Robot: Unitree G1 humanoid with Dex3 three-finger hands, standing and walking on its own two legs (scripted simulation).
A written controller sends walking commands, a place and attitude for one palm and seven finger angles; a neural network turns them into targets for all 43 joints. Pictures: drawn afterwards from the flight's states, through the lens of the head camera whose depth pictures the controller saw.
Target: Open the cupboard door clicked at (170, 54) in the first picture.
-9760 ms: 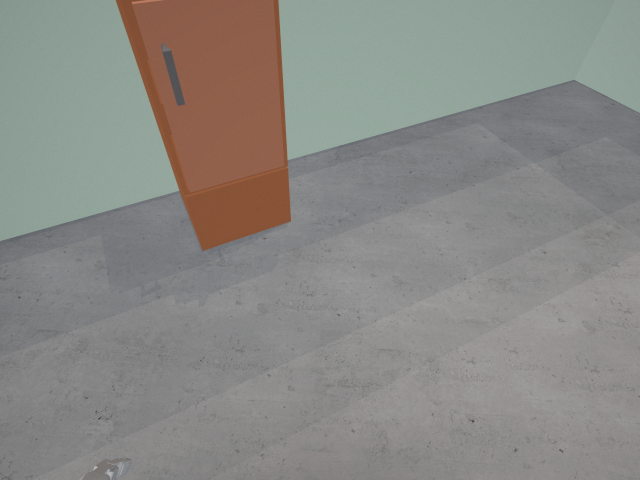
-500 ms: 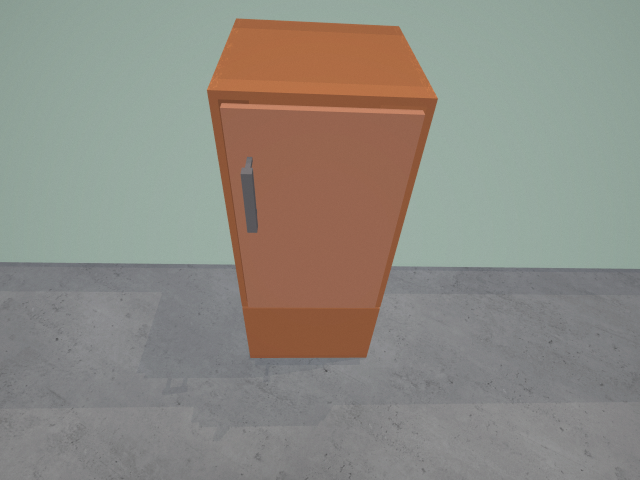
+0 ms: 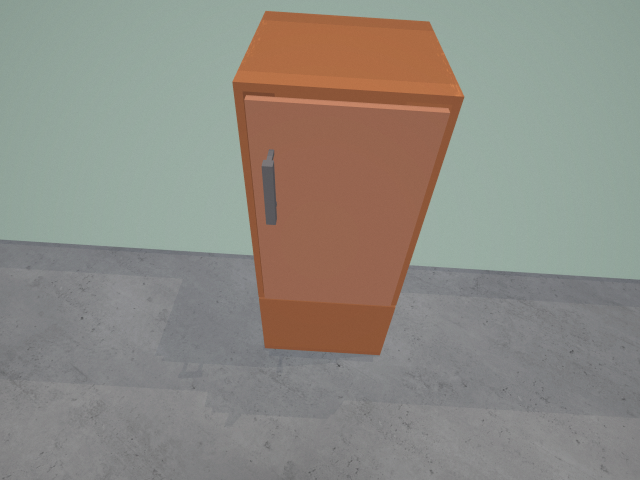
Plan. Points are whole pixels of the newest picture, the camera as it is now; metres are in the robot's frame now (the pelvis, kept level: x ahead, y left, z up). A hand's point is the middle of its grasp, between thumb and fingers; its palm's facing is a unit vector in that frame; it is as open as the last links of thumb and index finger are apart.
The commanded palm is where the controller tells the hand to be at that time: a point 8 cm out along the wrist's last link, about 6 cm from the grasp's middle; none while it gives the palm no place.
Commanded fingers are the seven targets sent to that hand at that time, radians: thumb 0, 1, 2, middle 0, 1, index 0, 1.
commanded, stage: shuffle to correct the standing spot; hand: left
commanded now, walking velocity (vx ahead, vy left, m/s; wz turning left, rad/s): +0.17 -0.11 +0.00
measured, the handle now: (271, 188) +0.64 +0.15 -0.01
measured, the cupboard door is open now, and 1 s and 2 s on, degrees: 0 0 0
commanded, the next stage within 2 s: come to a stop and stand still in 0.42 s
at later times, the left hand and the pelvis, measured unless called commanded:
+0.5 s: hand out of the picture +0.11 +0.15 -0.16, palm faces -0.04 -0.98 -0.19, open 7.3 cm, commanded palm none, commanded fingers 0.00 0.90 0.90 -0.20 -0.30 -0.20 -0.30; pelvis +0.07 -0.04 +0.01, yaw -2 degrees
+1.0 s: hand out of the picture +0.15 +0.12 -0.19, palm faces +0.07 -0.98 -0.19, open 7.3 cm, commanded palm none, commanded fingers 0.00 0.90 0.90 -0.20 -0.30 -0.20 -0.30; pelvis +0.11 -0.06 -0.01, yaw +0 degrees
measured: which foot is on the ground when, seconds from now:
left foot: down 0.00-0.58, up 0.60-0.98, down 1.00-1.00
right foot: down 0.00-0.16, up 0.18-0.56, down 0.58-1.00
